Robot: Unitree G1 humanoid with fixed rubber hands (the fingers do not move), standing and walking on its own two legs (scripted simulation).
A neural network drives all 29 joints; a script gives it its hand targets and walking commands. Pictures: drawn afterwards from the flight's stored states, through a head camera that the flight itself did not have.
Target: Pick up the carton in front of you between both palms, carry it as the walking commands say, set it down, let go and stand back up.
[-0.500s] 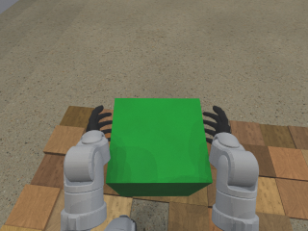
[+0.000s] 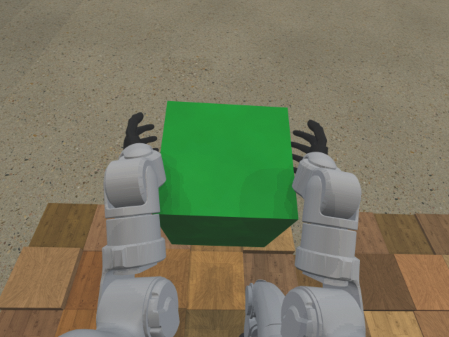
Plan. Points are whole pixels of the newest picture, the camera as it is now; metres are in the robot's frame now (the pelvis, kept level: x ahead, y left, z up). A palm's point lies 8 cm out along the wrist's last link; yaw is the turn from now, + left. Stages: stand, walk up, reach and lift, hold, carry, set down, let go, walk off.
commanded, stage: carry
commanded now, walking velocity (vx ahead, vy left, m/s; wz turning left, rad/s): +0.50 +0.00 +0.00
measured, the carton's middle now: (222, 184) +0.39 +0.00 +0.03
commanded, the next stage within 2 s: none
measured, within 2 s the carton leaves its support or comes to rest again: neither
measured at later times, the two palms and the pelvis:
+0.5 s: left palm (139, 41) +0.67 +0.18 +0.17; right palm (263, 45) +0.70 -0.10 +0.16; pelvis +0.35 +0.02 +0.05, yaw +2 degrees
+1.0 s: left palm out of the picture +1.01 +0.13 +0.16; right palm out of the picture +1.00 -0.15 +0.16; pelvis +0.67 +0.00 +0.02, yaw -1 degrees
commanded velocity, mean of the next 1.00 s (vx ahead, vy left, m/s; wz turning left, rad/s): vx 0.50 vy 0.00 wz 0.00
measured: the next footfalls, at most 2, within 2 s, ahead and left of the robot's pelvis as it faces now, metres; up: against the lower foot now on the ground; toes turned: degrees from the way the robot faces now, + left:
right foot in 0.14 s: +0.33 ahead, -0.06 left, +0.03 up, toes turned -2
left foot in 0.54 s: +0.55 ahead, +0.15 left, +0.06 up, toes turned -3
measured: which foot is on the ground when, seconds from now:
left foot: down 0.00-0.14, up 0.16-0.52, down 0.54-0.98, up 1.00-1.00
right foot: up 0.00-0.12, down 0.14-0.58, up 0.60-0.96, down 0.98-1.00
